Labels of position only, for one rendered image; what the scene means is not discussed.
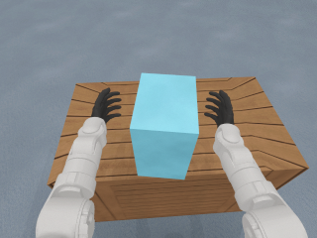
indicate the left robot upper arm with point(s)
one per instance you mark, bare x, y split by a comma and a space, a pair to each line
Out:
67, 217

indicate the robot left hand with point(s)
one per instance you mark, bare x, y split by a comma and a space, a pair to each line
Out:
101, 104

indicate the robot right hand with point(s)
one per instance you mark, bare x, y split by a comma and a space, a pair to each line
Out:
225, 114

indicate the robot right forearm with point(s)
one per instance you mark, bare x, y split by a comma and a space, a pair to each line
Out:
252, 190

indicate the right robot upper arm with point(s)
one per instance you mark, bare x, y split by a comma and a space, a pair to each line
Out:
276, 221

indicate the robot left forearm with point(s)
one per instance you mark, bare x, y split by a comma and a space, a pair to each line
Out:
79, 173

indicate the pedestal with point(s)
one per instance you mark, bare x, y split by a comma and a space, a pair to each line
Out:
120, 194

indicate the carton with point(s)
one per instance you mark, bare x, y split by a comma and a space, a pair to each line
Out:
164, 127

